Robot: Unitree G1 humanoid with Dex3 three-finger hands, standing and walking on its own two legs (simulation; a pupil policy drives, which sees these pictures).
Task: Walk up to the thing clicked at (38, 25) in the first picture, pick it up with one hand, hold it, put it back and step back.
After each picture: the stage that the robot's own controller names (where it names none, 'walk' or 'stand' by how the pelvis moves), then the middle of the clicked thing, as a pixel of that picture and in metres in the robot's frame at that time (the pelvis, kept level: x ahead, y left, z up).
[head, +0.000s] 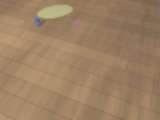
stand; (37, 22) +1.76 +0.59 -0.72
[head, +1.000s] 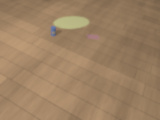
walk; (53, 31) +1.67 +0.28 -0.70
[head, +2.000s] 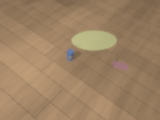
walk; (70, 55) +1.07 +0.06 -0.71
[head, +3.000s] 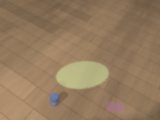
walk; (54, 100) +0.64 +0.15 -0.71
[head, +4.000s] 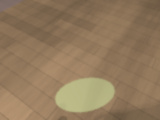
walk; out of the picture +0.43 +0.22 -0.70
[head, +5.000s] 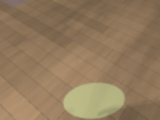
stand; out of the picture +0.37 +0.17 -0.71
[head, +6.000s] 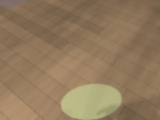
stand; out of the picture +0.36 +0.17 -0.72
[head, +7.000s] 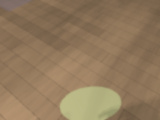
stand; out of the picture +0.35 +0.18 -0.73
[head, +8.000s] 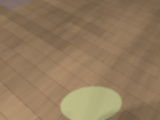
stand; out of the picture +0.36 +0.18 -0.73
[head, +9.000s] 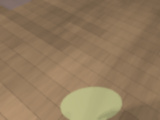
stand; out of the picture +0.35 +0.18 -0.73
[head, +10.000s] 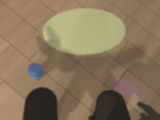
go down; (35, 72) +0.42 +0.20 -0.40
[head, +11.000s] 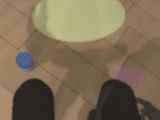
go down; (26, 63) +0.42 +0.22 -0.30
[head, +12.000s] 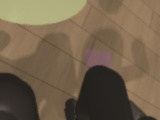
close in; out of the picture +0.41 +0.26 -0.23
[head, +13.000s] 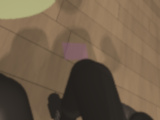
close; out of the picture +0.41 +0.27 -0.22
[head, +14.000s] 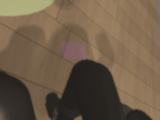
lift; out of the picture +0.40 +0.27 -0.23
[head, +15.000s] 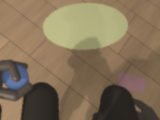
lift; (17, 81) +0.31 +0.22 -0.07
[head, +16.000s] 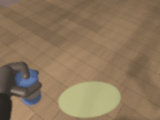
hold; (29, 87) +0.33 +0.17 +0.04
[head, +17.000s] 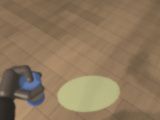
hold; (33, 89) +0.33 +0.17 +0.00
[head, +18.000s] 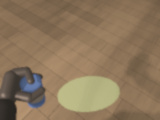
crouch; (33, 91) +0.32 +0.17 -0.01
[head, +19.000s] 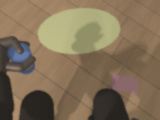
crouch; (23, 59) +0.42 +0.19 -0.10
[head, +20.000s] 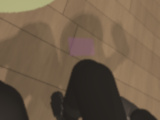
lower; out of the picture +0.42 +0.29 -0.23
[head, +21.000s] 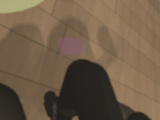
lower; out of the picture +0.43 +0.29 -0.23
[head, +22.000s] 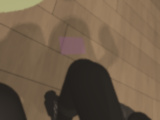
lower; out of the picture +0.43 +0.29 -0.23
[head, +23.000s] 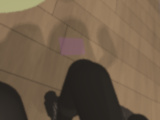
lower; out of the picture +0.42 +0.29 -0.23
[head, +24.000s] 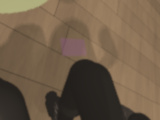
loosen; out of the picture +0.42 +0.28 -0.23
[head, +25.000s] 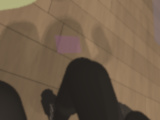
withdraw; out of the picture +0.41 +0.27 -0.23
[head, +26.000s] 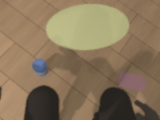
walk; (40, 68) +0.45 +0.20 -0.39
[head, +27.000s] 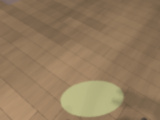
stand; out of the picture +0.38 +0.16 -0.66
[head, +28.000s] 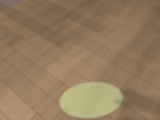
stand; out of the picture +0.38 +0.18 -0.67
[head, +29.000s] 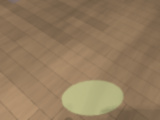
stand; out of the picture +0.39 +0.17 -0.69
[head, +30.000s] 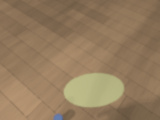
walk; out of the picture +0.41 +0.16 -0.71
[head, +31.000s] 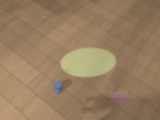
walk; (57, 87) +0.61 +0.13 -0.70
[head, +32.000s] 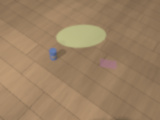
walk; (53, 54) +0.94 +0.25 -0.69
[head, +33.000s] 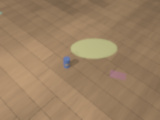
stand; (66, 62) +1.04 +0.15 -0.71
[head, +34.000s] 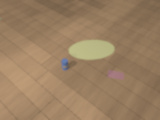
stand; (64, 64) +1.05 +0.18 -0.72
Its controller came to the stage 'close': yes
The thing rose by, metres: 0.70
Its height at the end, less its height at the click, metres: +0.00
